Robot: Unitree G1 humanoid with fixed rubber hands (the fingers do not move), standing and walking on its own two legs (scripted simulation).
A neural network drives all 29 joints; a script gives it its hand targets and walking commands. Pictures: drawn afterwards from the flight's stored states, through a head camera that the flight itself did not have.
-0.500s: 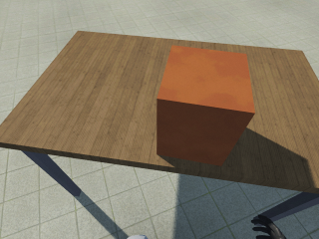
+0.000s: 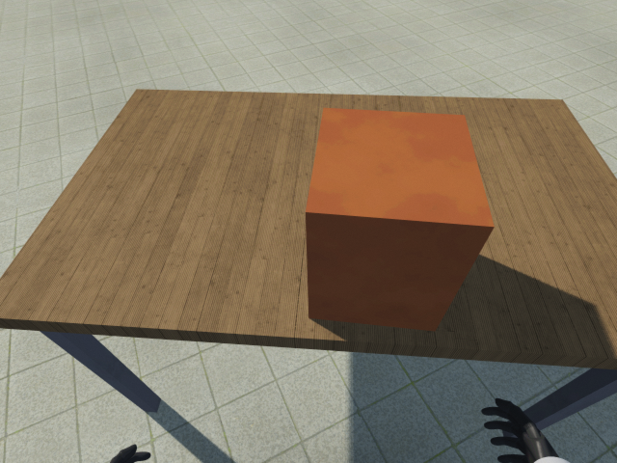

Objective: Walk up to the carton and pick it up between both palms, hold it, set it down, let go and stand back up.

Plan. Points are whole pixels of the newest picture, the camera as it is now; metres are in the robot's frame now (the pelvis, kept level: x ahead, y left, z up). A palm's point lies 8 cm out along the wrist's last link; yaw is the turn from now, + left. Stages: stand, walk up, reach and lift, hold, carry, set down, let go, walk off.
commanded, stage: walk up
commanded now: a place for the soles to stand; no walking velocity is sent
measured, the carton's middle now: (381, 223) +0.43 -0.09 +0.05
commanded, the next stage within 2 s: none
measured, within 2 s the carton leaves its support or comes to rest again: neither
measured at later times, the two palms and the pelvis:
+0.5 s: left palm (128, 448) +0.16 +0.27 -0.08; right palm out of the picture +0.11 -0.29 -0.09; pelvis +0.01 +0.00 -0.01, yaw -7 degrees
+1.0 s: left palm (144, 423) +0.19 +0.25 -0.08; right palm out of the picture +0.07 -0.29 -0.10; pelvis +0.01 +0.00 -0.01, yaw -10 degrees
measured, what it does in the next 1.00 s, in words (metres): stands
